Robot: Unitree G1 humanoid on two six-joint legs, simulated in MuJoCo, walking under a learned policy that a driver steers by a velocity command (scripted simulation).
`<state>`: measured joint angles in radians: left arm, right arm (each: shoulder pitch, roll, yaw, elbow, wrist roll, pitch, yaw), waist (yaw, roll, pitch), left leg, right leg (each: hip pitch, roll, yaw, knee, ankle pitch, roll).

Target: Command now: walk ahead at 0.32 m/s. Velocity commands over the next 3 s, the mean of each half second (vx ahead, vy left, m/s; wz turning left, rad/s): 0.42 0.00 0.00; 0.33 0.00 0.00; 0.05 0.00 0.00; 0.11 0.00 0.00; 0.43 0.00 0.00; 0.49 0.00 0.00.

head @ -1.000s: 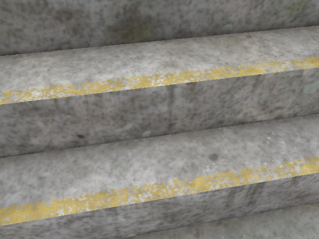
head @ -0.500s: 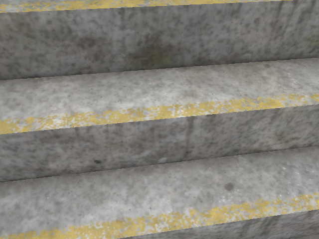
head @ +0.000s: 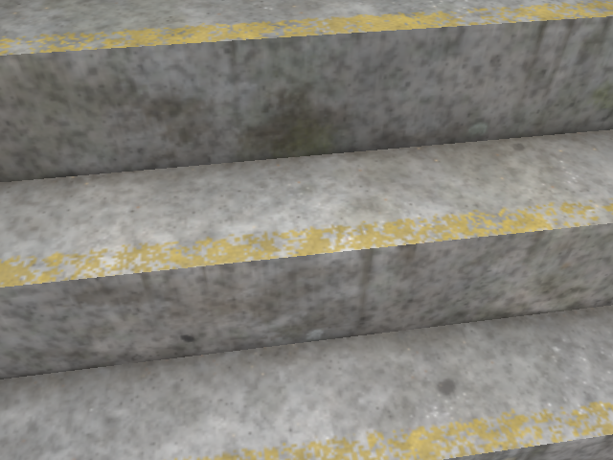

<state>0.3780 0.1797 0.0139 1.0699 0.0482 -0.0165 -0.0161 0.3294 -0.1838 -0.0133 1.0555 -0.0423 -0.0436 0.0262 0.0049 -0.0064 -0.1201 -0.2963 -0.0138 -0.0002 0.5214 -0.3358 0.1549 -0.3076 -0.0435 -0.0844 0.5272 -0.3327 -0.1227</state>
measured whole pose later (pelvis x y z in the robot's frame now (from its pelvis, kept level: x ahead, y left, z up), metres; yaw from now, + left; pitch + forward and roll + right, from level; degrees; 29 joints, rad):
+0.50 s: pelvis +0.09 +0.02 +0.09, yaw +2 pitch +12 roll +5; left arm 0.43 0.19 -0.02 1.13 0.15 -0.01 -0.15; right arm -0.08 -0.13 0.06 0.75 -0.07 0.10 0.10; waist -0.02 -0.09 -0.23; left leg -0.67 -0.09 0.08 1.19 -0.81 0.19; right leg -0.50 -0.10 0.04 0.84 0.09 -0.25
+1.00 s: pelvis +0.12 +0.00 +0.15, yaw +2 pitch +5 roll +0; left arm 0.31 0.15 -0.04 0.97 0.09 0.00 -0.03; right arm 0.13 -0.19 -0.02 0.86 0.02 -0.02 0.06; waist 0.07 0.03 -0.13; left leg -1.00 -0.13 -0.28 1.91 0.18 0.09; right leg -0.65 0.11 -0.20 0.91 -0.37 -0.17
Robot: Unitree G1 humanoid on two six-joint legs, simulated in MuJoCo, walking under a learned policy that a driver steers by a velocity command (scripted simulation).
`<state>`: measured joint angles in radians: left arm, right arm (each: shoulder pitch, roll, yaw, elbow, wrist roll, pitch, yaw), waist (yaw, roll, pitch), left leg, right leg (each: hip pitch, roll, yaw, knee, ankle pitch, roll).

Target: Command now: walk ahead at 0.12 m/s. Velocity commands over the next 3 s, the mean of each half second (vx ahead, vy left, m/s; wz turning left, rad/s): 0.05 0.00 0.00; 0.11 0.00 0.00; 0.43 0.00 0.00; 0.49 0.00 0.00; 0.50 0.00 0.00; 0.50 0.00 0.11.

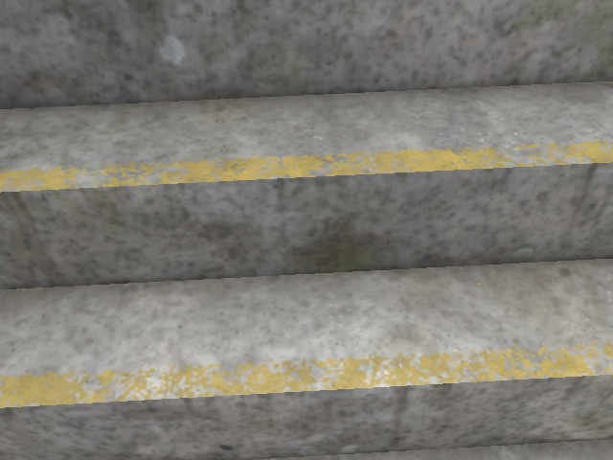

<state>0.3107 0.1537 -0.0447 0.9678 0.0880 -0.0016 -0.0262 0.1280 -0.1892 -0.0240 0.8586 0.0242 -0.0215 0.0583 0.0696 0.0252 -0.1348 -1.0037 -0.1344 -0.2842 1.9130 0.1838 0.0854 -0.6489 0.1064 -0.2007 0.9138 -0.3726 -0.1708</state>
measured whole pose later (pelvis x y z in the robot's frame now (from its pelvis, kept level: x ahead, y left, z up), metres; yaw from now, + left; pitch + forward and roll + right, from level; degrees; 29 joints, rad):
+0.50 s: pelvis +0.06 +0.00 +0.05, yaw -1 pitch +2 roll +1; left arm -0.03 0.17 -0.03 0.87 0.01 -0.03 -0.10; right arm 0.28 -0.17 0.01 1.02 0.01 -0.07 0.09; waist -0.06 0.03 -0.07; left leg -0.35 0.04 -0.06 0.58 -0.27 0.01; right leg -0.30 0.11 -0.15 0.51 -0.27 -0.07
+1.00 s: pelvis +0.12 +0.04 +0.06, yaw -1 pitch +7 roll -1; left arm 0.28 0.19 0.01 1.02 0.07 -0.08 -0.02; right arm 0.26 -0.20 -0.01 1.00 -0.03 -0.03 0.03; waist 0.03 0.02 -0.17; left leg -0.75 -0.01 -0.08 1.63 -0.39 0.10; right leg -0.25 0.09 -0.12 0.44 -0.31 -0.15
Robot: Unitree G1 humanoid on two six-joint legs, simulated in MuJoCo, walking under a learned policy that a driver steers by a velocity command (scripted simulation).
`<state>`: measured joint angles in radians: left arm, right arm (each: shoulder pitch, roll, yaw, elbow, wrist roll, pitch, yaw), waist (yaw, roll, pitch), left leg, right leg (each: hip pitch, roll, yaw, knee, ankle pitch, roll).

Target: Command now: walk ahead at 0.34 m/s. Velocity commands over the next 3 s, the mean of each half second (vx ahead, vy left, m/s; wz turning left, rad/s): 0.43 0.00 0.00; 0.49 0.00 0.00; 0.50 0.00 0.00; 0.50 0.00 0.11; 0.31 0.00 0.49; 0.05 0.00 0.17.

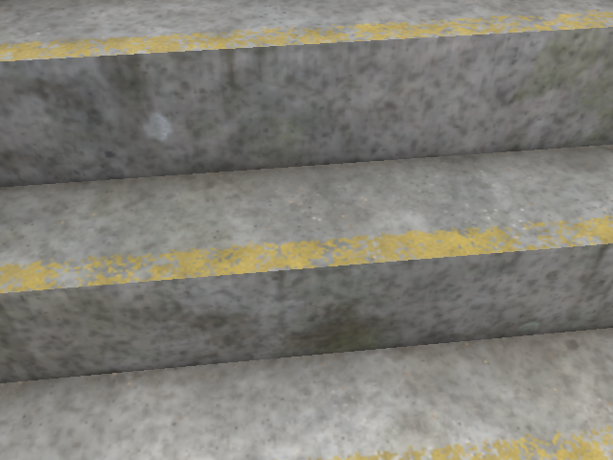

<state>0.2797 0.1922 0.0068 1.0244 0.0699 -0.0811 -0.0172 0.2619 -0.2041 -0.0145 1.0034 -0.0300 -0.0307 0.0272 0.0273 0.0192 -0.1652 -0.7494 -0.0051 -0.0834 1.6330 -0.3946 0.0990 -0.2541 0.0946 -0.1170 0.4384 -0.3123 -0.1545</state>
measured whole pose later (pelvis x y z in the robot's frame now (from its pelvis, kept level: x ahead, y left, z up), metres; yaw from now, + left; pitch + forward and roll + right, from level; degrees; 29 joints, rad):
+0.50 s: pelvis +0.16 +0.08 +0.19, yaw +1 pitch +7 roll +3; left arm 0.13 0.17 -0.01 0.81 0.03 -0.03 -0.08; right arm 0.29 -0.14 0.00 1.09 -0.06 -0.03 0.06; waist 0.00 -0.04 -0.20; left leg -0.49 -0.07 0.08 0.75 -0.39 0.09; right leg -1.15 0.07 0.20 1.89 0.01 -0.23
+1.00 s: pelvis +0.40 +0.01 +0.39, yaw -1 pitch +4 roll -2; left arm 0.28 0.14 0.02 1.09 0.08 -0.04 -0.05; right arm 0.14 -0.19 -0.04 0.77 0.02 -0.09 0.06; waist -0.02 0.06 -0.14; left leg -1.03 -0.09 -0.17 2.12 0.10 0.27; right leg -0.55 0.01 -0.18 0.88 -0.41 -0.09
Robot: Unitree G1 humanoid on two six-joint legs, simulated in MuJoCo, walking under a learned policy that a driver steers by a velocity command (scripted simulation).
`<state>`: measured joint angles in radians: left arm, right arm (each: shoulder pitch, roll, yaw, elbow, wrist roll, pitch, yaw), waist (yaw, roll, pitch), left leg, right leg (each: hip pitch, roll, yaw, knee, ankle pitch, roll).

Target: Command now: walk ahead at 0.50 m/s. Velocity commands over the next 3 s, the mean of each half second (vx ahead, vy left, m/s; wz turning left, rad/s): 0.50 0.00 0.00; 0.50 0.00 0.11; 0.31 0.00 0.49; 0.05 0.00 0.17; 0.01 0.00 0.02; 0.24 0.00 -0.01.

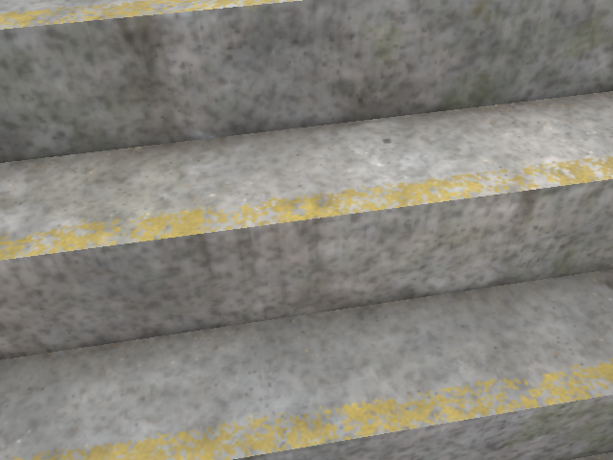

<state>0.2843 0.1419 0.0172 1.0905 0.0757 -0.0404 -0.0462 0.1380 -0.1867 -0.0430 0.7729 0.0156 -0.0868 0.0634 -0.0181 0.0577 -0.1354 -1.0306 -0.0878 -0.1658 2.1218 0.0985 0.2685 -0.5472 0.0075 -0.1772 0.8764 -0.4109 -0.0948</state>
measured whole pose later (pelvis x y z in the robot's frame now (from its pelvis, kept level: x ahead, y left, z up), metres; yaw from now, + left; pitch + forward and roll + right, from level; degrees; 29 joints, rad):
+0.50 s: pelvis +0.24 +0.02 +0.22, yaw +0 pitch +7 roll +3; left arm 0.14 0.19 0.01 0.81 0.05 -0.06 -0.07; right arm 0.35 -0.18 -0.01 1.12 -0.07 -0.01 0.04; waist -0.02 -0.05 -0.19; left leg -0.51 -0.13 0.01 0.85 -0.45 0.07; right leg -1.09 0.10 0.21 2.02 -0.05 -0.27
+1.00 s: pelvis +0.48 -0.03 +0.46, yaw +3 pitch +5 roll -2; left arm 0.31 0.18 0.01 1.09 0.10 -0.04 -0.07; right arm 0.12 -0.18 -0.02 0.73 0.02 -0.05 0.11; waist -0.02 0.05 -0.15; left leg -1.29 -0.11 -0.20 2.36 -0.02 0.28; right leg -0.41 -0.01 -0.21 0.63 -0.31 -0.07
